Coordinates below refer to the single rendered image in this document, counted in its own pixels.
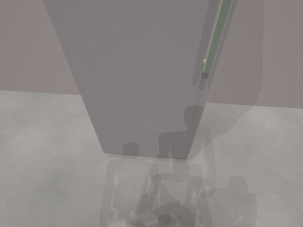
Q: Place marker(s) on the fridge door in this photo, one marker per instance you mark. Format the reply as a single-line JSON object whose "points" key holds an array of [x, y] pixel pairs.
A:
{"points": [[138, 65]]}

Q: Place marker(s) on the handle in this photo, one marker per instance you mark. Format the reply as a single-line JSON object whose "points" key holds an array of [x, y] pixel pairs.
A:
{"points": [[216, 35]]}

